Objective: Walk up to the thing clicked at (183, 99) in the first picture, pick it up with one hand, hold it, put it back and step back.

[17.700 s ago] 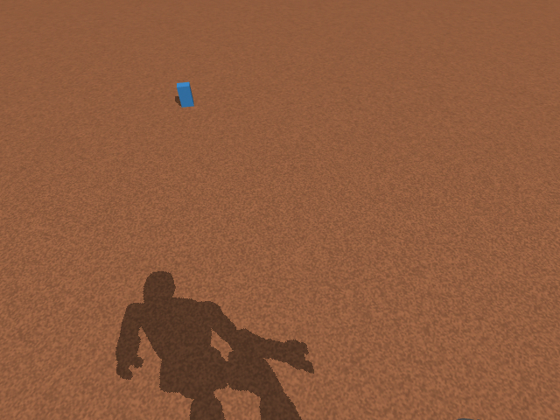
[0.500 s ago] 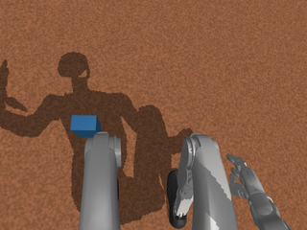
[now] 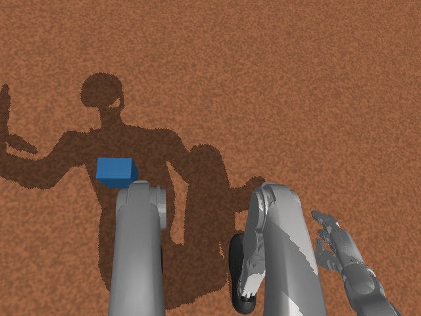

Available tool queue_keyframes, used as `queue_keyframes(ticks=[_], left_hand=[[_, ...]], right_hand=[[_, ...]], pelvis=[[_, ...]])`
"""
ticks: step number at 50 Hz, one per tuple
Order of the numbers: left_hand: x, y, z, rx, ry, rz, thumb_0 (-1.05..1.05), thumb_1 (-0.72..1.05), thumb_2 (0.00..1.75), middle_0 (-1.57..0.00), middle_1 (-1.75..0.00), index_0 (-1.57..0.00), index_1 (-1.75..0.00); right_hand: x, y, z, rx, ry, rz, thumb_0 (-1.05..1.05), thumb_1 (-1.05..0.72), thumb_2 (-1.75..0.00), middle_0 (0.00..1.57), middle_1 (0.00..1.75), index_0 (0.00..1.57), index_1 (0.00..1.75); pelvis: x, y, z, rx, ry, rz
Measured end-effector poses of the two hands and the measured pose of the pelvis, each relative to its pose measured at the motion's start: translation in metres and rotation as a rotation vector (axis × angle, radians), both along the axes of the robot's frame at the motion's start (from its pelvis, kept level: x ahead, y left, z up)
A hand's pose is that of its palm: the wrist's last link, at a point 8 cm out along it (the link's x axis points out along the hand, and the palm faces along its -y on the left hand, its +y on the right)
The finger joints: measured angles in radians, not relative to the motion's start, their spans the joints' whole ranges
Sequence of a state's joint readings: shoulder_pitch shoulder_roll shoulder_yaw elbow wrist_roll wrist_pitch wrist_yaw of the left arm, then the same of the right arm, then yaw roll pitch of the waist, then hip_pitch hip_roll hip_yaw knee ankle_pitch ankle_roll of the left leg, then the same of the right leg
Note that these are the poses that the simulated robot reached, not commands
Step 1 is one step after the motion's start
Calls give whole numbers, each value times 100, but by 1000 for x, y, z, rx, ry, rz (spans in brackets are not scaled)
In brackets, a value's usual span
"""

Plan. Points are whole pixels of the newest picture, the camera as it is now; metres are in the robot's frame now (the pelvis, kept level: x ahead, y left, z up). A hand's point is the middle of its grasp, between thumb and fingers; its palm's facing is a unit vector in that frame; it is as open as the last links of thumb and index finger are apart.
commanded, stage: go down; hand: left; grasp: from the side
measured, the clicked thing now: (119, 174) +0.38 +0.23 -0.29
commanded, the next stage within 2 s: approach in 1.64 s
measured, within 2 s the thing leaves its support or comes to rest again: neither
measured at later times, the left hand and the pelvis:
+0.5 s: hand out of the picture +0.30 +0.41 +0.02, palm faces +0.12 -0.99 -0.09, open 17.1 cm; pelvis +0.00 +0.00 +0.00, yaw +0 degrees
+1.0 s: hand out of the picture +0.30 +0.41 +0.03, palm faces +0.11 -0.99 -0.12, open 16.9 cm; pelvis +0.00 +0.00 +0.01, yaw +0 degrees
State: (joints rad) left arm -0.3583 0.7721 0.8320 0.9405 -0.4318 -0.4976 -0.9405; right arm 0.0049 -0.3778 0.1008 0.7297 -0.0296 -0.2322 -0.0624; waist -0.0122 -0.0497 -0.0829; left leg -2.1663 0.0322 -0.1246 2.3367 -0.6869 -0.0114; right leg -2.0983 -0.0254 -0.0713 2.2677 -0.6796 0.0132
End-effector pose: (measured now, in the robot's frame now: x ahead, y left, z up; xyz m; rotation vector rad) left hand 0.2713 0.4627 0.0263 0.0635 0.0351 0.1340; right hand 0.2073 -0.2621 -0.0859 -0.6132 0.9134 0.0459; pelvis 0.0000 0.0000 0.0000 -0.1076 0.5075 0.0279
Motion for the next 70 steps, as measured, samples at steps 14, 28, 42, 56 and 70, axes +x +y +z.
queue_keyframes(ticks=[14, 28, 42, 56, 70], left_hand=[[3, -1, 1, 18, 14, -8, -2, -48, 6, -6, -12, -8, -10], [7, -5, 4, 28, 21, -22, -1, -46, 6, -6, -14, -8, -11], [3, -4, 5, 42, 29, -17, -1, -46, 8, -6, -16, -8, -13], [2, -2, 9, 53, 27, -10, -1, -48, 8, -6, -18, -9, -15], [7, -3, 7, 59, 38, -21, -1, -48, 9, -5, -20, -9, -16]], right_hand=[[-2, 3, 0, 3, 6, -6, 1, -89, -89, 21, 30, 20, 30], [-2, 2, 2, 5, 9, -20, 1, -89, -89, 21, 30, 20, 30], [-3, 2, 2, 2, 16, -15, 1, -89, -89, 21, 30, 20, 30], [-7, -1, 0, 5, 18, -12, 1, -88, -89, 21, 30, 20, 30], [-7, 2, 3, 4, 19, -24, 1, -88, -89, 21, 30, 20, 30]], pelvis=[[0, 1, 2, -1, 3, 0], [1, 2, 4, -2, 10, 2], [0, 2, 5, 0, 6, 3], [-2, 0, 4, 4, -2, 1], [0, 2, 6, -1, 6, 1]])
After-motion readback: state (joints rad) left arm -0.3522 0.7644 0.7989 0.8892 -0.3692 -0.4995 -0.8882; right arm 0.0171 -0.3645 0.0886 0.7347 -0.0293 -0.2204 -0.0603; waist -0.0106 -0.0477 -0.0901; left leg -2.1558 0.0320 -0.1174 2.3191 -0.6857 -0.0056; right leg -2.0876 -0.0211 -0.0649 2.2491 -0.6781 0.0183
